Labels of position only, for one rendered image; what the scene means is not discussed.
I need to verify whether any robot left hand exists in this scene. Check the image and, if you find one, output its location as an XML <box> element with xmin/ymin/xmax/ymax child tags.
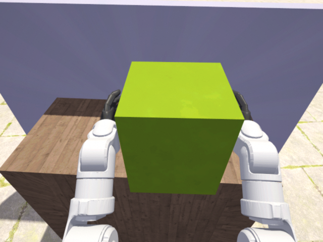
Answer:
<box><xmin>100</xmin><ymin>89</ymin><xmax>121</xmax><ymax>121</ymax></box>

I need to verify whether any robot right forearm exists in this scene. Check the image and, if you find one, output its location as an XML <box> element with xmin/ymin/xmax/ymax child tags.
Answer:
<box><xmin>233</xmin><ymin>120</ymin><xmax>298</xmax><ymax>242</ymax></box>

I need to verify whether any robot left forearm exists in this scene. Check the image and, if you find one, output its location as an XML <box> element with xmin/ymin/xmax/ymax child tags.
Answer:
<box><xmin>62</xmin><ymin>119</ymin><xmax>120</xmax><ymax>242</ymax></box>

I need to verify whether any right robot upper arm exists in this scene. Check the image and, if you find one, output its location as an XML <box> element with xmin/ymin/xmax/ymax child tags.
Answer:
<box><xmin>237</xmin><ymin>227</ymin><xmax>295</xmax><ymax>242</ymax></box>

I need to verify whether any carton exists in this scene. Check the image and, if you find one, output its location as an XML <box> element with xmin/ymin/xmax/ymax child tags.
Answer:
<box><xmin>115</xmin><ymin>62</ymin><xmax>245</xmax><ymax>195</ymax></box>

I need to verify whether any robot right hand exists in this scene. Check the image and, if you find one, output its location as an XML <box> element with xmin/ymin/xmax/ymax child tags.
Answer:
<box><xmin>232</xmin><ymin>90</ymin><xmax>252</xmax><ymax>121</ymax></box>

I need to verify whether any pedestal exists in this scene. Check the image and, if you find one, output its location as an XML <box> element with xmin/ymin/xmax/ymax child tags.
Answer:
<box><xmin>0</xmin><ymin>98</ymin><xmax>283</xmax><ymax>242</ymax></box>

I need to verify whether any left robot upper arm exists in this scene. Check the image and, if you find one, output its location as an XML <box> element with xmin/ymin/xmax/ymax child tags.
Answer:
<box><xmin>64</xmin><ymin>224</ymin><xmax>119</xmax><ymax>242</ymax></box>

